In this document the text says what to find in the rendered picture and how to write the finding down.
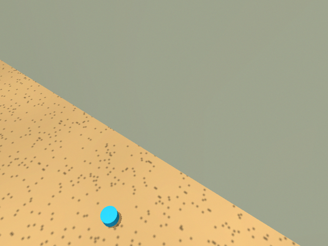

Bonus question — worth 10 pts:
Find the tin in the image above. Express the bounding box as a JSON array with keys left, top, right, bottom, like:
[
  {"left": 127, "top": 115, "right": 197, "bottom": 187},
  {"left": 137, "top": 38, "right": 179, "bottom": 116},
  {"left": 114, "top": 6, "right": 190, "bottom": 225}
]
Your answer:
[{"left": 100, "top": 206, "right": 119, "bottom": 227}]

